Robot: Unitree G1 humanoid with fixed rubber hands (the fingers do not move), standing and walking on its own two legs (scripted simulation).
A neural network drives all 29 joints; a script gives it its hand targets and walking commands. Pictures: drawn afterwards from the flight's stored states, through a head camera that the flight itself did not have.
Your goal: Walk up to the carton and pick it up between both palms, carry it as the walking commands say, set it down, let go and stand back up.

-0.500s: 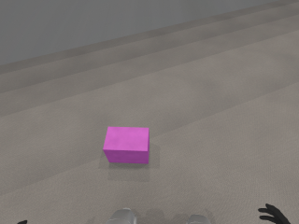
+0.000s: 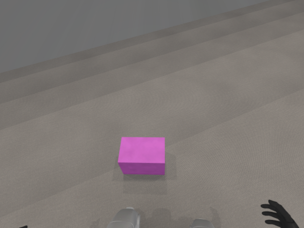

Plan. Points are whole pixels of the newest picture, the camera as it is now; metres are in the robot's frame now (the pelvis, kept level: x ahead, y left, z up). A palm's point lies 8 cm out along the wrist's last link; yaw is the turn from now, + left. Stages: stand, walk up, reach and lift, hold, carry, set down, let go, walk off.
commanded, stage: walk up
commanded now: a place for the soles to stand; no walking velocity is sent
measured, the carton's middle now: (143, 156) +0.58 +0.10 -0.64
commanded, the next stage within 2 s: none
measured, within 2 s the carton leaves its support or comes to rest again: neither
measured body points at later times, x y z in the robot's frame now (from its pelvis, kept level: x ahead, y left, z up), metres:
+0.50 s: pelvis +0.04 +0.10 +0.00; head +0.06 +0.07 +0.44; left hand +0.11 +0.46 -0.06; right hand +0.14 -0.24 -0.10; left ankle +0.07 +0.22 -0.70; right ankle +0.08 -0.08 -0.70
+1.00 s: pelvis +0.07 +0.13 +0.00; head +0.10 +0.12 +0.44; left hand +0.16 +0.48 -0.08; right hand +0.18 -0.21 -0.08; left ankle +0.09 +0.24 -0.71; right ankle +0.08 -0.04 -0.69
